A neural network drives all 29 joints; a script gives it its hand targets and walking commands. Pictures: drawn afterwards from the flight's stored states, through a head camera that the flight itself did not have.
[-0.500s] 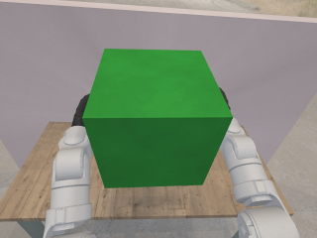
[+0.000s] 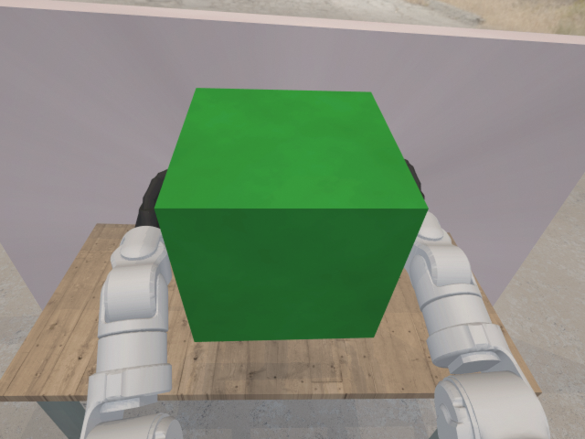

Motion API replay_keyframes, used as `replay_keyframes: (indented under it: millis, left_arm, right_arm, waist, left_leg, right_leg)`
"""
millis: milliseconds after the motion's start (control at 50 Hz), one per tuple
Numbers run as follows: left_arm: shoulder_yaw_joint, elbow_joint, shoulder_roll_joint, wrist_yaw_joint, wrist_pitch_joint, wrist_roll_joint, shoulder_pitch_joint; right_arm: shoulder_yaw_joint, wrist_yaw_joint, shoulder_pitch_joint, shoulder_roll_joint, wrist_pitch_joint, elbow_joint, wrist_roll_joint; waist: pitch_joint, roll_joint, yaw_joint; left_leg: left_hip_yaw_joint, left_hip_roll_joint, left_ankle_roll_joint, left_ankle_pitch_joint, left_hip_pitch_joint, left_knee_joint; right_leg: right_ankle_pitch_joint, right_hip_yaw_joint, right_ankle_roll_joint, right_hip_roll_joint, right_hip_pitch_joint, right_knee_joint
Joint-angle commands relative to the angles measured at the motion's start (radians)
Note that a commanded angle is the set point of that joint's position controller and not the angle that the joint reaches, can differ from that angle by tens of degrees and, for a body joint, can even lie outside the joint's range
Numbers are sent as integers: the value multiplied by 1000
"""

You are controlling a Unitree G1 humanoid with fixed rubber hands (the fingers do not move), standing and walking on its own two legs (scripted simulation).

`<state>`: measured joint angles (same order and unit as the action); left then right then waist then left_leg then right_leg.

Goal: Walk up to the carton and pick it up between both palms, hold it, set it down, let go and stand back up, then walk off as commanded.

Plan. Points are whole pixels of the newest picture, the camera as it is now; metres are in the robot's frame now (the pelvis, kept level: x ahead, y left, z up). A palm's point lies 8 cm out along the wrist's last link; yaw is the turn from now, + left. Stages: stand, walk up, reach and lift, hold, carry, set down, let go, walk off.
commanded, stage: hold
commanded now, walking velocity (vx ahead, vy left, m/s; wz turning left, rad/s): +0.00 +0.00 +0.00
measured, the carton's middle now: (285, 213) +0.38 +0.00 +0.17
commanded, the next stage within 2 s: none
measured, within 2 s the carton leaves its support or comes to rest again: neither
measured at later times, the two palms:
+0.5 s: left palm (157, 226) +0.35 +0.17 +0.17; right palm (407, 212) +0.36 -0.17 +0.18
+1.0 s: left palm (156, 228) +0.35 +0.17 +0.17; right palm (405, 212) +0.37 -0.17 +0.18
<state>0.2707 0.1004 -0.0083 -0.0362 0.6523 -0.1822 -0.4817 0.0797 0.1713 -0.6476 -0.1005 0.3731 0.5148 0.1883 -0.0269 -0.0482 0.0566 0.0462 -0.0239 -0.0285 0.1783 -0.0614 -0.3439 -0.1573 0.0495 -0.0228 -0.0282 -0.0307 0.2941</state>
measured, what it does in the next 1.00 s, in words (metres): stands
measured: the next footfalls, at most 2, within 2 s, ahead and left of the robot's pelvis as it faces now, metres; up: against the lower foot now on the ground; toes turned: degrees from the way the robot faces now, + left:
none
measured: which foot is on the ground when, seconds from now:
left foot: down 0.00-1.00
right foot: down 0.00-1.00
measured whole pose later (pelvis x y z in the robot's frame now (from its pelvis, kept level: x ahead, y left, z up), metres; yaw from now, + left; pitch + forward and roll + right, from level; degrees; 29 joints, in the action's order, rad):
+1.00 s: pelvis +0.01 +0.00 +0.00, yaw +0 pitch -5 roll -1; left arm 0.25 0.06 -0.01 -0.03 0.65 -0.17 -0.45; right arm 0.06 0.18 -0.62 -0.11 0.36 0.48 0.21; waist -0.02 -0.05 0.07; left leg 0.05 -0.02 -0.03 0.20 -0.07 -0.35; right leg -0.17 0.05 -0.02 -0.03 -0.03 0.29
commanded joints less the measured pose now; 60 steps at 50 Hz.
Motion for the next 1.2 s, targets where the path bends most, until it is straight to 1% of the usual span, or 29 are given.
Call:
replay_keyframes:
  millis: [0,60,80,120,160,220,260,280,320,340,360,380,460,560,580,600,640,660,680,740,800,820,860,920,1000,1080,1100,1120,1180]
  left_arm:
    - [-546,-189,520,-118,-86,140,-787]
    - [-553,-179,520,-113,-91,143,-816]
    - [-552,-170,529,-111,-91,143,-812]
    - [-524,-122,515,-112,-86,124,-813]
    - [-528,-124,525,-111,-86,124,-811]
    - [-528,-123,538,-110,-93,133,-813]
    - [-529,-121,530,-111,-98,132,-830]
    - [-529,-125,530,-111,-100,134,-826]
    - [-529,-118,529,-108,-100,128,-819]
    - [-521,-122,525,-108,-105,129,-824]
    - [-537,-143,536,-107,-105,135,-818]
    - [-533,-135,531,-105,-105,135,-810]
    - [-524,-124,522,-110,-97,127,-805]
    - [-539,-165,520,-112,-103,138,-783]
    - [-539,-175,524,-111,-101,134,-784]
    - [-534,-166,514,-112,-100,133,-776]
    - [-557,-203,521,-109,-100,137,-779]
    - [-570,-223,529,-107,-103,152,-771]
    - [-569,-192,520,-105,-97,145,-765]
    - [-560,-218,513,-107,-94,141,-766]
    - [-548,-185,506,-113,-84,129,-744]
    - [-548,-192,511,-114,-83,124,-737]
    - [-563,-230,511,-114,-88,138,-731]
    - [-575,-234,510,-109,-95,148,-754]
    - [-585,-239,511,-105,-91,152,-748]
    - [-572,-229,501,-112,-80,140,-721]
    - [-566,-241,497,-115,-79,138,-709]
    - [-567,-246,495,-116,-77,137,-716]
    - [-570,-251,499,-116,-74,142,-711]
  right_arm:
    - [-437,-125,-730,604,-69,-330,90]
    - [-433,-130,-749,606,-71,-315,92]
    - [-419,-132,-735,598,-72,-294,85]
    - [-407,-136,-743,596,-71,-253,72]
    - [-408,-143,-746,602,-79,-255,75]
    - [-409,-140,-774,606,-88,-285,79]
    - [-404,-139,-753,607,-86,-247,67]
    - [-420,-139,-776,615,-91,-278,75]
    - [-410,-140,-761,614,-90,-265,74]
    - [-419,-140,-766,618,-94,-275,73]
    - [-430,-137,-766,623,-97,-295,84]
    - [-431,-133,-768,614,-95,-298,85]
    - [-421,-131,-743,606,-82,-268,83]
    - [-443,-124,-718,608,-83,-309,95]
    - [-451,-121,-730,614,-82,-321,99]
    - [-448,-120,-720,610,-79,-321,99]
    - [-450,-120,-714,605,-82,-329,108]
    - [-468,-119,-714,606,-87,-361,112]
    - [-454,-120,-707,588,-78,-339,111]
    - [-457,-118,-686,598,-69,-332,104]
    - [-442,-120,-680,587,-65,-314,97]
    - [-449,-120,-686,586,-68,-329,103]
    - [-472,-114,-700,601,-77,-391,114]
    - [-467,-110,-688,591,-70,-365,115]
    - [-476,-114,-675,584,-62,-361,123]
    - [-467,-108,-659,580,-58,-366,116]
    - [-478,-106,-656,585,-55,-374,119]
    - [-469,-107,-653,583,-52,-363,120]
    - [-482,-105,-670,576,-56,-395,128]
  waist:
    - [-408,65,10]
    - [-403,73,7]
    - [-396,93,11]
    - [-345,81,0]
    - [-361,80,-1]
    - [-402,77,-1]
    - [-385,75,9]
    - [-400,58,-2]
    - [-398,74,3]
    - [-409,61,-1]
    - [-438,74,6]
    - [-430,70,-1]
    - [-371,72,3]
    - [-411,58,16]
    - [-408,69,6]
    - [-405,54,10]
    - [-417,84,18]
    - [-442,77,15]
    - [-403,92,18]
    - [-395,74,14]
    - [-356,82,14]
    - [-378,96,11]
    - [-430,67,13]
    - [-411,79,25]
    - [-408,84,14]
    - [-395,85,22]
    - [-397,66,17]
    - [-387,83,21]
    - [-406,83,14]
  left_leg:
    - [-59,96,-25,-284,92,30]
    - [-58,95,-26,-264,85,31]
    - [-58,93,-27,-253,89,35]
    - [-62,92,-20,-205,67,48]
    - [-61,91,-21,-208,66,50]
    - [-60,93,-17,-226,77,40]
    - [-63,95,-21,-228,84,41]
    - [-61,95,-16,-232,78,39]
    - [-61,94,-15,-217,72,41]
    - [-61,96,-10,-223,71,40]
    - [-58,95,-17,-264,89,27]
    - [-56,93,-21,-275,93,25]
    - [-57,95,-19,-253,80,33]
    - [-53,98,-25,-305,94,20]
    - [-54,98,-24,-308,96,18]
    - [-52,99,-24,-314,93,18]
    - [-50,95,-32,-335,109,11]
    - [-47,93,-36,-360,120,3]
    - [-46,96,-37,-336,109,9]
    - [-49,94,-33,-323,98,15]
    - [-54,97,-31,-313,88,24]
    - [-53,97,-34,-332,100,15]
    - [-50,101,-32,-367,107,3]
    - [-46,97,-42,-373,114,-3]
    - [-46,94,-44,-371,112,-1]
    - [-46,96,-39,-369,116,7]
    - [-48,96,-38,-380,112,6]
    - [-46,98,-40,-386,113,5]
    - [-46,98,-42,-401,117,3]
  right_leg:
    - [200,31,-13,92,94,-23]
    - [175,28,-13,92,79,-23]
    - [160,28,-10,90,65,-25]
    - [111,28,-5,87,48,-33]
    - [108,31,-4,88,65,-31]
    - [136,26,-7,88,79,-27]
    - [137,28,-8,90,73,-29]
    - [140,28,-9,90,79,-24]
    - [137,26,-11,87,77,-28]
    - [145,26,-12,86,83,-27]
    - [178,26,-9,89,94,-19]
    - [179,29,-11,93,93,-21]
    - [165,26,-14,89,81,-25]
    - [230,28,-18,93,104,-19]
    - [227,27,-15,92,101,-17]
    - [238,26,-18,93,112,-18]
    - [239,29,-14,97,104,-14]
    - [266,34,-14,99,114,-11]
    - [241,28,-14,97,90,-16]
    - [234,28,-17,94,102,-17]
    - [222,27,-16,93,92,-21]
    - [234,28,-13,96,102,-16]
    - [298,27,-19,96,126,-9]
    - [282,30,-16,101,109,-11]
    - [272,28,-16,101,99,-9]
    - [286,23,-15,97,116,-14]
    - [314,24,-20,98,130,-11]
    - [316,23,-18,96,119,-8]
    - [325,20,-20,97,137,-8]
